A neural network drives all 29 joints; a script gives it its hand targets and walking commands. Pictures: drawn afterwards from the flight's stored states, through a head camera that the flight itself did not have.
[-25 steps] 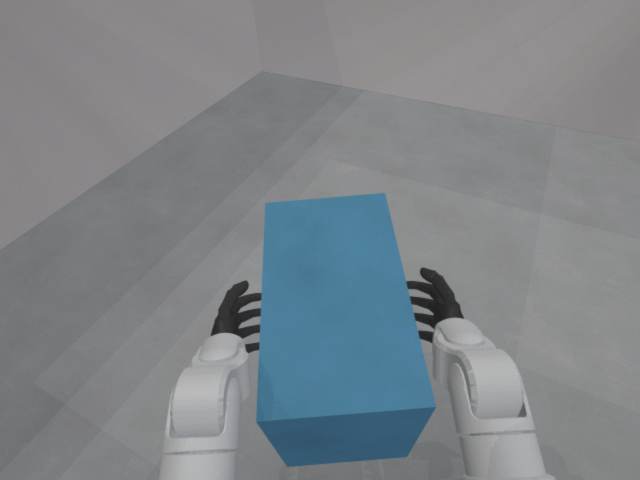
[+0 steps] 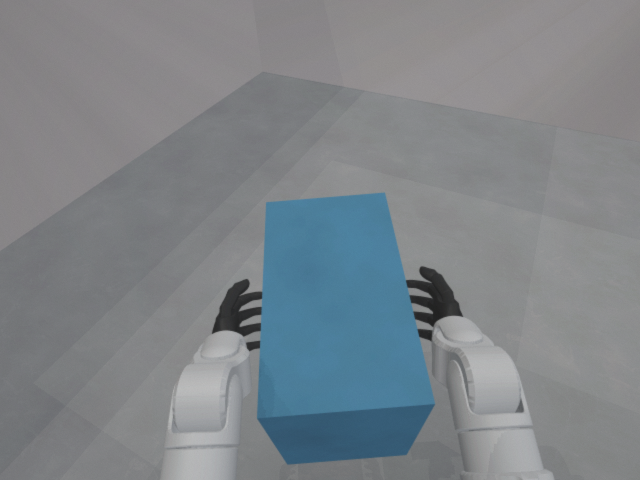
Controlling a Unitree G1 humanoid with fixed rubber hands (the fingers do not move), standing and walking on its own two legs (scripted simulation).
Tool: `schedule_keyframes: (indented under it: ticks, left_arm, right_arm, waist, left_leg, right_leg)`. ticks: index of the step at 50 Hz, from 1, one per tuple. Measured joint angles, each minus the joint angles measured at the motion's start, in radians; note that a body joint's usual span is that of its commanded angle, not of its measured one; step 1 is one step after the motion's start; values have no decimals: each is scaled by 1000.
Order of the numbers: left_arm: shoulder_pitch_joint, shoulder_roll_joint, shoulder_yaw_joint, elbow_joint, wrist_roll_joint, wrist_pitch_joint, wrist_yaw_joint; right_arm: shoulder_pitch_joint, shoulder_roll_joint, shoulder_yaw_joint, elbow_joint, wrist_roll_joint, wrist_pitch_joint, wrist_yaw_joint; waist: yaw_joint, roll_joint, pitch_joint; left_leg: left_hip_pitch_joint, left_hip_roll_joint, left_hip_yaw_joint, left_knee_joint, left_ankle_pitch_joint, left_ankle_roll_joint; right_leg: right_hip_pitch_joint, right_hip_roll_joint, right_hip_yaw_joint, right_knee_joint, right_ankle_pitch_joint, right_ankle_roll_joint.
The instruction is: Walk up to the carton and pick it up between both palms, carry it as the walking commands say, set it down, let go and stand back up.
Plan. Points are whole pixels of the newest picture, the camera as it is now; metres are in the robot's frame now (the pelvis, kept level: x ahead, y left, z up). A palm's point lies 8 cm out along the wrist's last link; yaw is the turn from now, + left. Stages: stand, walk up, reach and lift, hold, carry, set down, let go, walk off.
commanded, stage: carry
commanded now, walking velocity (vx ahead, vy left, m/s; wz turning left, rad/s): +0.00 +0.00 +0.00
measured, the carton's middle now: (336, 328) +0.34 +0.00 +0.00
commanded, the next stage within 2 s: hold in 0.28 s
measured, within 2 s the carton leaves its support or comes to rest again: neither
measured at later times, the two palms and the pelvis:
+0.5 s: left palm (219, 354) +0.28 +0.15 +0.04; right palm (430, 346) +0.28 -0.11 +0.04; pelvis +0.00 +0.02 +0.01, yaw -9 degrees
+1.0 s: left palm (230, 319) +0.31 +0.13 +0.07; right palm (443, 339) +0.27 -0.13 +0.06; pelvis -0.01 +0.04 +0.01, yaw -12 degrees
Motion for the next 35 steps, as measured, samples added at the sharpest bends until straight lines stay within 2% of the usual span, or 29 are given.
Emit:
schedule_keyframes:
  ticks: [14,16,18,19,23,28,31,35]
  left_arm:
    - [-3,0,2,8,0,-5,0]
    - [-29,-4,21,111,47,-71,-37]
    - [-23,-3,36,200,77,-141,-55]
    - [-3,0,36,212,81,-165,-61]
    - [54,6,57,184,69,-201,-69]
    - [-52,-8,133,261,99,-193,-86]
    - [-120,-23,175,316,137,-177,-87]
    - [-175,-39,208,370,172,-169,-86]
  right_arm:
    - [-2,0,-3,8,-1,-5,1]
    - [-29,5,-21,107,-51,-68,32]
    - [-31,6,-8,193,-87,-126,36]
    - [-20,3,6,211,-89,-146,33]
    - [2,-1,45,244,-54,-201,30]
    - [-97,20,-19,361,-86,-234,48]
    - [-171,44,-92,446,-131,-242,63]
    - [-226,65,-183,508,-179,-252,89]
  waist:
    - [0,1,-1]
    - [10,3,64]
    - [15,9,108]
    - [21,11,120]
    - [68,7,115]
    - [107,3,97]
    - [109,-11,99]
    - [88,-25,106]
  left_leg:
    - [2,2,-1,1,-2,-1]
    - [76,-6,-14,-29,11,9]
    - [132,-8,-23,-62,15,14]
    - [151,-12,-35,-76,48,18]
    - [190,-19,-62,-105,48,23]
    - [228,-24,-59,-107,7,-2]
    - [249,-39,-53,-100,7,11]
    - [277,-55,-47,-99,6,21]
  right_leg:
    - [3,1,-1,0,-2,-1]
    - [73,7,10,-34,13,-2]
    - [124,17,32,-79,39,4]
    - [138,22,48,-100,52,8]
    - [148,42,130,-141,93,16]
    - [168,45,166,-137,98,29]
    - [190,31,172,-131,96,36]
    - [215,19,184,-122,88,35]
